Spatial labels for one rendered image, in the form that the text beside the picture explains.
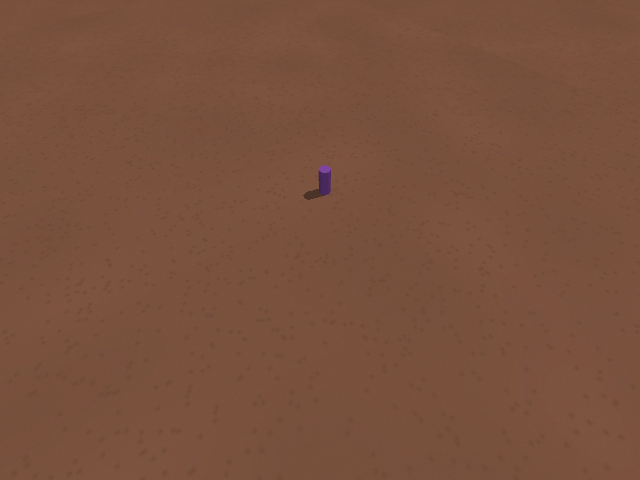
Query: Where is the can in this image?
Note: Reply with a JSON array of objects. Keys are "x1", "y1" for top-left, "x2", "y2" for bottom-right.
[{"x1": 319, "y1": 165, "x2": 331, "y2": 195}]

